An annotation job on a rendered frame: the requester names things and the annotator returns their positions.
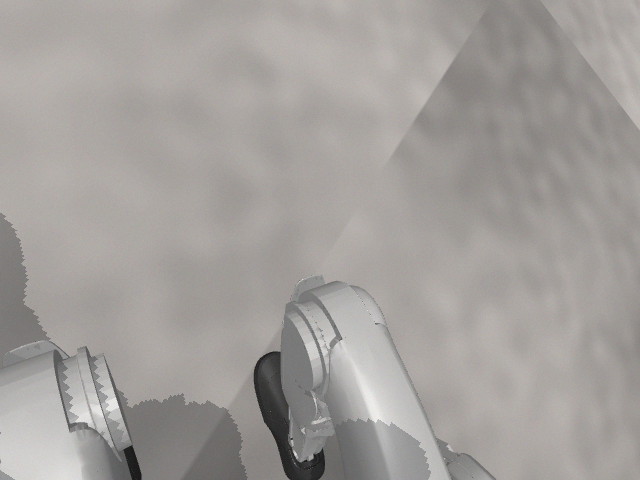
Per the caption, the left robot foot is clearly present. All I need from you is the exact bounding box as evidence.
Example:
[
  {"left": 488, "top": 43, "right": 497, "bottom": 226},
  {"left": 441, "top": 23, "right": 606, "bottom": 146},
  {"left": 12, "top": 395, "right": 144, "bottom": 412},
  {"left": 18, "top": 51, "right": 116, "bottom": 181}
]
[{"left": 123, "top": 445, "right": 142, "bottom": 480}]

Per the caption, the right robot foot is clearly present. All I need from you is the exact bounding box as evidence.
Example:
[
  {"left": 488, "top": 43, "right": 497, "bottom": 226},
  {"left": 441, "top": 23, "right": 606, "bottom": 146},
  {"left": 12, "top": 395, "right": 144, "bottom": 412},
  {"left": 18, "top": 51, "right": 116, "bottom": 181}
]
[{"left": 254, "top": 351, "right": 325, "bottom": 480}]

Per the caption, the right robot hand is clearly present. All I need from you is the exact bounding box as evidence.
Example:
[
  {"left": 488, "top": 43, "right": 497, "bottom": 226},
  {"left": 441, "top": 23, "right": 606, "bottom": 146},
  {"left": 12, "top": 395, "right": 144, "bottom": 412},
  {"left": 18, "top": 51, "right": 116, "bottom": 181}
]
[{"left": 436, "top": 438, "right": 496, "bottom": 480}]

